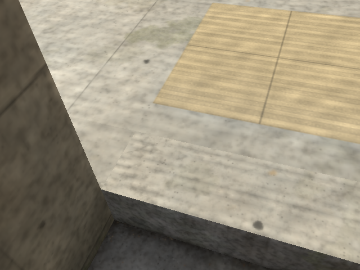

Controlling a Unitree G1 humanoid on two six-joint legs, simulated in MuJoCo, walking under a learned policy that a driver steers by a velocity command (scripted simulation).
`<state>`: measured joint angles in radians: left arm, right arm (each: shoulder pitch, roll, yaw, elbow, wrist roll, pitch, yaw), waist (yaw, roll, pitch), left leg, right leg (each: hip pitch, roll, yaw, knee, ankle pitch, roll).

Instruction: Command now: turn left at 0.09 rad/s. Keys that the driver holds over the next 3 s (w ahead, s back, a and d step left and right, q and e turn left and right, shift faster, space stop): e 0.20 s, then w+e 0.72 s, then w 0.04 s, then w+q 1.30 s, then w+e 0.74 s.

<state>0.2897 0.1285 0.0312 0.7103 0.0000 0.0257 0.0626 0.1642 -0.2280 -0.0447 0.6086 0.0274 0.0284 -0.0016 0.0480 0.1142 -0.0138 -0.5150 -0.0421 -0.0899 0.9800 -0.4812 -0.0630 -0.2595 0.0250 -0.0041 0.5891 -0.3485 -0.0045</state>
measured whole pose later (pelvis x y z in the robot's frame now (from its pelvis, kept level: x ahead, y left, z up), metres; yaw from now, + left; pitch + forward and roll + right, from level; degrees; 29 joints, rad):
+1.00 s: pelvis +0.30 -0.18 +0.20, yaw -25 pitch -1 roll +5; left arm 0.57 0.23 0.06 1.03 -0.01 0.05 -0.01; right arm 0.14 -0.16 0.00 0.76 0.01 -0.09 0.03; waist 0.04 0.07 -0.05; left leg -0.87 -0.04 -0.05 2.20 -0.08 0.03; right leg -0.29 0.03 0.11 0.67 -0.35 -0.06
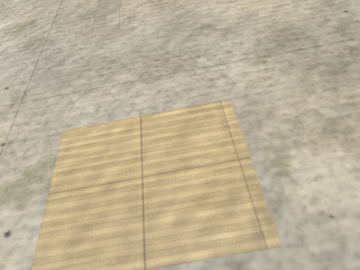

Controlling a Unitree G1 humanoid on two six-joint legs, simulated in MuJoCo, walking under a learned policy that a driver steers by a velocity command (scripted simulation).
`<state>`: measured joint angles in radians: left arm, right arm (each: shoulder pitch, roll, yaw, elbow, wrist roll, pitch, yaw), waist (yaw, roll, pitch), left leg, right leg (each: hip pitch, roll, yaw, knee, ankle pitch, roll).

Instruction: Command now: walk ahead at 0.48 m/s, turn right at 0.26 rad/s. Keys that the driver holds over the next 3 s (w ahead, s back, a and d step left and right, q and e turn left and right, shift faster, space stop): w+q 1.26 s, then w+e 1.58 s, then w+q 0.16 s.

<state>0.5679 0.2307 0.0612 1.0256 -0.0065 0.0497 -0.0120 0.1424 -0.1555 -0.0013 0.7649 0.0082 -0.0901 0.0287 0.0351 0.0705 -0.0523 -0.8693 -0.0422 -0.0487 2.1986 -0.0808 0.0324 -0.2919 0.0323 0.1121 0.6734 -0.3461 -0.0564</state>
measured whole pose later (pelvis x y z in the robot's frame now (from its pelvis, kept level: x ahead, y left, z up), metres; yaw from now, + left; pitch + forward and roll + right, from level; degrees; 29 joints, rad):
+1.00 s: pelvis +0.57 +0.06 +0.19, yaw +27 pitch +5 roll -3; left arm 0.22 0.25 0.05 0.74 0.02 -0.09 0.04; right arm 0.29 -0.31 -0.09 0.64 0.02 -0.01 0.01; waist 0.03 0.02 -0.05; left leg -0.67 0.05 -0.08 1.32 -0.34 -0.03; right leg -0.36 0.03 -0.07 0.47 -0.20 -0.01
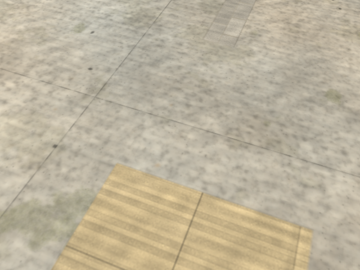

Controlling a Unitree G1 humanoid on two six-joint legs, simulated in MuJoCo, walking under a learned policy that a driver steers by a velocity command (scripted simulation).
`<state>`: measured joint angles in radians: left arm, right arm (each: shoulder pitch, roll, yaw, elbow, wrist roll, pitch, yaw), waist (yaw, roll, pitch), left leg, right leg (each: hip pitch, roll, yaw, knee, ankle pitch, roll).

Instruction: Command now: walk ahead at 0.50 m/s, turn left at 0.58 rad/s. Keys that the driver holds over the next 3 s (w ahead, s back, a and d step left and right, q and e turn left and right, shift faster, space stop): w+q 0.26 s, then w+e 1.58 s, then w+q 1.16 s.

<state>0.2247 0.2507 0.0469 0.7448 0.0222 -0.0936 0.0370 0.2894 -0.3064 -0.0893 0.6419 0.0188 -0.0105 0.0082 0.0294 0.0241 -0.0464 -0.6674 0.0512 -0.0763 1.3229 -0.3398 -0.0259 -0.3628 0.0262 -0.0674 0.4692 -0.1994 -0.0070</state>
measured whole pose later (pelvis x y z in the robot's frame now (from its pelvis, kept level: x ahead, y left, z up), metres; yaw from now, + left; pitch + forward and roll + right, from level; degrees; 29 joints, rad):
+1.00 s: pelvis +0.53 +0.04 +0.01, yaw -6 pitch +3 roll +0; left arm 0.30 0.26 0.06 0.70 -0.01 -0.05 -0.02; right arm 0.15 -0.27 -0.05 0.65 -0.02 -0.10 -0.02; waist 0.03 0.02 0.01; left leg -0.65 0.09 -0.07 1.10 -0.30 -0.04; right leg -0.29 0.12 0.06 0.41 -0.16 -0.11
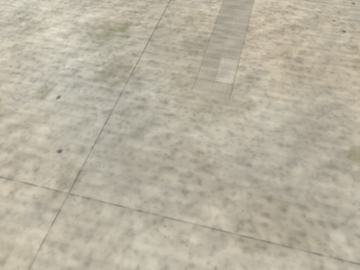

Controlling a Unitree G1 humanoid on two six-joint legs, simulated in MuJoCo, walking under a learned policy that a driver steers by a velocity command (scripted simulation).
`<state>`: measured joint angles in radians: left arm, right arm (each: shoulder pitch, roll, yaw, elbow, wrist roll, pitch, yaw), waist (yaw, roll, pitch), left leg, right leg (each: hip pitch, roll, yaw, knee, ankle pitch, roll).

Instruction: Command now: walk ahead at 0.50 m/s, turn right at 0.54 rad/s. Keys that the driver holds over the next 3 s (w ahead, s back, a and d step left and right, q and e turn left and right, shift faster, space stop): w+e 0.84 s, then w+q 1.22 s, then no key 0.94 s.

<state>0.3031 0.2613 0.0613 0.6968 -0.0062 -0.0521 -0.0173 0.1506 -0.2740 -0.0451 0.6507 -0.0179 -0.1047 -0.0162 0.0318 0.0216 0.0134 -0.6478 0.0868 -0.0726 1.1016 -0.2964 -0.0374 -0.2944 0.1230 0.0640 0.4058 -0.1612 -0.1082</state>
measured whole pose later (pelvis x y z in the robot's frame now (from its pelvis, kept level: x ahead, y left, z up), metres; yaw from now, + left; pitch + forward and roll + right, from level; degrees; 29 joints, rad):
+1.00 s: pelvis +0.48 -0.14 +0.00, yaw -33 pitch +2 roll +0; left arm 0.29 0.25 0.05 0.68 0.00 -0.06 -0.03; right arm 0.18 -0.30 -0.05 0.76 0.01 -0.09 0.00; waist 0.02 0.04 0.03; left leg -0.65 0.13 -0.04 1.13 -0.24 -0.02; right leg -0.23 0.09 0.00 0.38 -0.18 -0.09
